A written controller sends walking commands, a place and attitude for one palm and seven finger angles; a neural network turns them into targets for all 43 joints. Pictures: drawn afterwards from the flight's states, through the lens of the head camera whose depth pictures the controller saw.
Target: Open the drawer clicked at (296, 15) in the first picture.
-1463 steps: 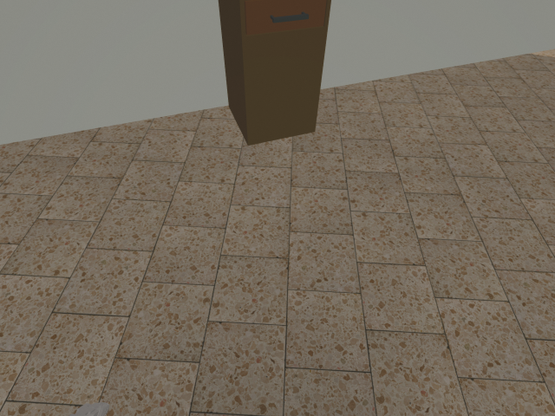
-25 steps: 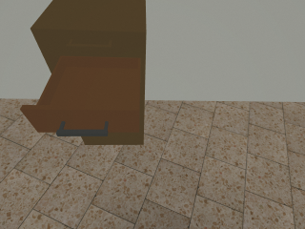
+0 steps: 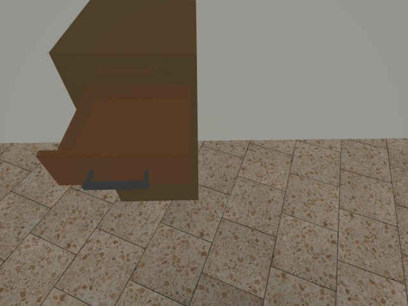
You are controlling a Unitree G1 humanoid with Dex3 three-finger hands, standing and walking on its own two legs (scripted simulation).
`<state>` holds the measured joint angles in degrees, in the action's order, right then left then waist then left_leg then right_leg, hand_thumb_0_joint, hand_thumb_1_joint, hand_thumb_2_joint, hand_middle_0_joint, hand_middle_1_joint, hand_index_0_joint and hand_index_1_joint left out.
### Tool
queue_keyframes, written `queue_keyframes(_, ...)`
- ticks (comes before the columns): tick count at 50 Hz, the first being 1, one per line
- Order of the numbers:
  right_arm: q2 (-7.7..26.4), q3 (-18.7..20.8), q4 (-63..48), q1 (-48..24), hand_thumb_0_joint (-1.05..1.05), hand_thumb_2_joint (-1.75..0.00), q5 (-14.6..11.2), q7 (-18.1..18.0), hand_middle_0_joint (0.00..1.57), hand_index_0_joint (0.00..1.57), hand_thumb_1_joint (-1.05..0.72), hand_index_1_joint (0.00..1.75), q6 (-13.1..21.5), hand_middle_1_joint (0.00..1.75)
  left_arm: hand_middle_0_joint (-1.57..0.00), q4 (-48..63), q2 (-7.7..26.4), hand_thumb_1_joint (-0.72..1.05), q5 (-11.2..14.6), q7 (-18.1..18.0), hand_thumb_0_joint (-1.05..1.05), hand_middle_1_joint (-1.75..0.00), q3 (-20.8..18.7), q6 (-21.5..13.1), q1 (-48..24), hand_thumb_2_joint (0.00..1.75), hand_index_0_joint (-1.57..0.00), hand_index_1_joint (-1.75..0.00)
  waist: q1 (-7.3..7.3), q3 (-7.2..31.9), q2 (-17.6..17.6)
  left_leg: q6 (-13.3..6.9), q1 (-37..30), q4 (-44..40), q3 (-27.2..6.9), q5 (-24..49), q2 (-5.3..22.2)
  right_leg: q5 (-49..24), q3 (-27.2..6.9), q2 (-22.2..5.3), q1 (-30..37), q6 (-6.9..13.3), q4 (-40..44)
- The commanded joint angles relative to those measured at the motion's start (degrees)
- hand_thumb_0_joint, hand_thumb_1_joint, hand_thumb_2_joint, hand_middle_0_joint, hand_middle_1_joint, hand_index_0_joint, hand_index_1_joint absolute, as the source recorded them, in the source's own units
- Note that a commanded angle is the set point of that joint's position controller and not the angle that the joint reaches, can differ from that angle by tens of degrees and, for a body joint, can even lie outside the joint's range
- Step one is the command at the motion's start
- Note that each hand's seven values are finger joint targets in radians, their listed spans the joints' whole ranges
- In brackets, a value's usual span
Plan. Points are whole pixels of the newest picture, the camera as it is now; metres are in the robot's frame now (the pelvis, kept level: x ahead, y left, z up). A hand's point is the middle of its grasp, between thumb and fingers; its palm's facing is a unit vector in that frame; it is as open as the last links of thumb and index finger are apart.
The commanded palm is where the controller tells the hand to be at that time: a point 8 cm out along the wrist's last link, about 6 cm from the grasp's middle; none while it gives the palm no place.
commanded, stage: let the arm hang, fingers relaxed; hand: left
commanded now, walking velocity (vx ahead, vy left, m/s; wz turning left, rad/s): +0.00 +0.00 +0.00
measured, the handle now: (117, 179) +0.43 +0.26 -0.08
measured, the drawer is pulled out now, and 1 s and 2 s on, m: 0.30 0.30 0.30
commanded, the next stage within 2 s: look to check the result in 0.30 s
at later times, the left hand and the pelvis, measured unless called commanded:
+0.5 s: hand out of the picture -0.01 +0.15 -0.18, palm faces +0.02 -0.98 -0.18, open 7.4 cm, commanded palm none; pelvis +0.01 -0.01 +0.00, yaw -1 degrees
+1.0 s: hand out of the picture +0.01 +0.14 -0.18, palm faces +0.02 -0.98 -0.18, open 7.4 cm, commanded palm none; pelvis +0.01 -0.02 +0.00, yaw -1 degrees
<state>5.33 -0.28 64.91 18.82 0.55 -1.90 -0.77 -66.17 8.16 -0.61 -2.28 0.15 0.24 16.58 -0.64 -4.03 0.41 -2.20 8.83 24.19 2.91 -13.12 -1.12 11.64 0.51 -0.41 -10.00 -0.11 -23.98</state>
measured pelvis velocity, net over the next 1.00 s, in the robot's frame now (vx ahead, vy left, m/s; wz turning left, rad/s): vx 0.01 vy -0.02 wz -0.01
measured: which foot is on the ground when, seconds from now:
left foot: down 0.00-1.00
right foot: down 0.00-1.00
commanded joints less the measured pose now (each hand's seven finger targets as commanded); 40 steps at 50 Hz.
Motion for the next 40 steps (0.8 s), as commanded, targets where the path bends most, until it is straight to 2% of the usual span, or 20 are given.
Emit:
queue_keyframes(1, 5.81, 1.5, -0.8, 4.97, 0.0, -0.9, 0.0, -0.37, 0.2, 0.2, -0.9, 0.3, 0.8, 0.3, -0.2, 1.28, 4.87, 0.9, -0.25, -0.38, 0.0, -0.3, -1.31, -0.27, 4.75, 0.9, -0.2, -0.3, 0.38, -3.57, -0.28, -0.76, 3.62, -6.85, -6.74, -0.41, 6.38, -0.17, -4.02, -3.91, -2.26, 2.38, 4.52)
queue_keyframes(6, 5.33, 1.55, -0.96, 4.74, 0.0, -0.9, 0.01, -0.54, 0.2, 0.2, -0.9, 0.3, 1.09, 0.3, -0.2, 1.52, 4.33, 0.9, -0.24, -0.45, 0.0, -0.3, -1.55, -0.53, 4.2, 0.9, -0.2, -0.3, 0.31, -3.67, 1.56, -0.55, 2.96, -6.52, -6.14, 2.64, 6.32, -2.39, -4.34, -3.91, -2.03, 2.41, 4.57)
queue_keyframes(12, 5.62, 1.89, -1.19, 4.45, 0.0, -0.9, -0.19, -0.52, 0.2, 0.2, -0.9, 0.3, 1.14, 0.3, -0.2, 1.65, 4.41, 0.9, -0.35, -0.45, 0.0, -0.3, -1.65, -0.75, 4.4, 0.9, -0.2, -0.3, 0.29, -2.64, -0.63, -0.42, 1.26, -6.12, -5.87, 4.39, 6.63, -3.56, -4.28, -3.88, -2.09, 2.31, 4.71)
queue_keyframes(16, 5.76, 1.77, -0.97, 4.28, 0.0, -0.9, -0.05, -0.47, 0.2, 0.2, -0.9, 0.3, 0.95, 0.3, -0.2, 1.67, 4.63, 0.9, -0.25, -0.33, 0.0, -0.3, -1.54, -0.69, 4.21, 0.9, -0.2, -0.3, 0.2, -3.64, 0.44, -0.21, 1.69, -6.47, -5.49, 1.97, 6.33, -1.68, -4.74, -4.06, -2.45, 2.4, 5.55)
queue_keyframes(17, 5.86, 1.91, -1.22, 4.2, 0.0, -0.9, -0.18, -0.46, 0.2, 0.2, -0.9, 0.3, 0.92, 0.3, -0.2, 1.65, 4.5, 0.9, -0.29, -0.43, 0.0, -0.3, -1.56, -0.78, 4.53, 0.9, -0.2, -0.3, 0.14, -2.88, -0.36, -0.26, 0.93, -6.22, -5.77, 2.69, 6.51, -2.06, -4.82, -3.82, -2.6, 2.43, 5.35)
queue_keyframes(19, 5.98, 1.82, -0.92, 4.29, 0.0, -0.9, -0.05, -0.5, 0.2, 0.2, -0.9, 0.3, 0.9, 0.3, -0.2, 1.49, 4.5, 0.9, -0.23, -0.38, 0.0, -0.3, -1.51, -0.72, 4.13, 0.9, -0.2, -0.3, 0.0, -3.11, 0.96, -0.14, 1.15, -6.68, -5.73, 1.31, 6.59, -0.95, -4.87, -3.79, -2.59, 2.4, 5.63)
queue_keyframes(21, 6.05, 1.81, -0.88, 4.31, 0.0, -0.9, -0.08, -0.47, 0.2, 0.2, -0.9, 0.3, 0.92, 0.3, -0.2, 1.43, 4.76, 0.9, -0.23, -0.33, 0.0, -0.3, -1.56, -0.71, 4.16, 0.9, -0.2, -0.3, 0.08, -3.26, 0.45, -0.12, 1.36, -6.86, -5.63, 0.93, 6.59, -0.87, -4.93, -3.92, -2.44, 2.47, 5.67)
queue_keyframes(23, 5.98, 1.86, -0.86, 4.38, 0.0, -0.9, -0.13, -0.49, 0.2, 0.2, -0.9, 0.3, 0.96, 0.3, -0.2, 1.25, 4.72, 0.9, -0.26, -0.37, 0.0, -0.3, -1.55, -0.85, 4.53, 0.9, -0.2, -0.3, 0.02, -2.32, -1.14, -0.18, 0.6, -6.16, -5.55, 2.85, 6.65, -2.03, -4.91, -3.99, -2.12, 2.47, 5.64)
queue_keyframes(26, 6.09, 1.74, -0.67, 4.02, 0.0, -0.9, -0.1, -0.58, 0.2, 0.2, -0.9, 0.3, 0.93, 0.3, -0.2, 1.01, 4.47, 0.9, -0.1, -0.37, 0.0, -0.3, -1.43, -0.85, 4.68, 0.9, -0.2, -0.3, 0.05, -2.46, 0.81, 0.04, 0.22, -6.03, -5.04, 3.55, 6.52, -2.64, -5.04, -4.06, -2.16, 2.52, 5.69)
queue_keyframes(28, 6.0, 1.78, -0.69, 4.19, 0.0, -0.9, -0.17, -0.57, 0.2, 0.2, -0.9, 0.3, 0.9, 0.3, -0.2, 0.98, 4.52, 0.9, -0.18, -0.44, 0.0, -0.3, -1.5, -0.89, 4.67, 0.9, -0.2, -0.3, 0.0, -2.54, -0.31, -0.01, 0.34, -5.88, -5.15, 4.04, 6.75, -2.89, -4.96, -4.11, -2.04, 2.5, 5.72)
queue_keyframes(30, 5.98, 1.85, -0.63, 3.95, 0.0, -0.9, -0.16, -0.61, 0.2, 0.2, -0.9, 0.3, 0.95, 0.3, -0.2, 0.84, 4.42, 0.9, -0.09, -0.43, 0.0, -0.3, -1.45, -0.97, 5.06, 0.9, -0.2, -0.3, 0.09, -1.5, 0.31, 0.05, -0.51, -5.65, -4.84, 4.46, 6.6, -3.56, -5.31, -4.19, -1.65, 2.53, 5.84)
queue_keyframes(35, 5.9, 1.76, -0.4, 4.0, 0.0, -0.9, -0.18, -0.64, 0.2, 0.2, -0.9, 0.3, 0.91, 0.3, -0.2, 0.86, 4.41, 0.9, -0.09, -0.46, 0.0, -0.3, -1.47, -0.93, 4.63, 0.9, -0.2, -0.3, 0.02, -2.42, -0.04, 0.14, 0.03, -5.87, -4.91, 4.32, 6.81, -3.66, -5.18, -3.97, -1.79, 2.52, 5.77)
queue_keyframes(36, 5.89, 1.8, -0.34, 3.76, 0.0, -0.9, -0.13, -0.64, 0.2, 0.2, -0.9, 0.3, 0.88, 0.3, -0.2, 0.76, 4.23, 0.9, -0.1, -0.47, 0.0, -0.3, -1.39, -0.9, 4.64, 0.9, -0.2, -0.3, 0.04, -2.63, 0.74, 0.19, -0.08, -6.0, -4.88, 4.01, 6.71, -3.35, -5.32, -3.89, -2.12, 2.55, 5.8)
queue_keyframes(37, 5.9, 1.91, -0.55, 3.94, 0.0, -0.9, -0.25, -0.61, 0.2, 0.2, -0.9, 0.3, 0.88, 0.3, -0.2, 0.87, 4.3, 0.9, -0.19, -0.55, 0.0, -0.3, -1.51, -0.97, 4.84, 0.9, -0.2, -0.3, 0.11, -2.48, -0.53, 0.12, -0.21, -5.94, -5.06, 4.24, 6.91, -3.36, -5.2, -3.71, -2.29, 2.51, 5.7)
queue_keyframes(40, 5.9, 1.88, -0.42, 3.76, 0.0, -0.9, -0.16, -0.61, 0.2, 0.2, -0.9, 0.3, 0.96, 0.3, -0.2, 1.03, 4.47, 0.9, -0.12, -0.48, 0.0, -0.3, -1.54, -1.02, 4.56, 0.9, -0.2, -0.3, 0.09, -2.11, -0.22, 0.17, -0.31, -5.76, -4.75, 4.56, 6.71, -3.87, -5.52, -3.97, -1.7, 2.5, 5.93)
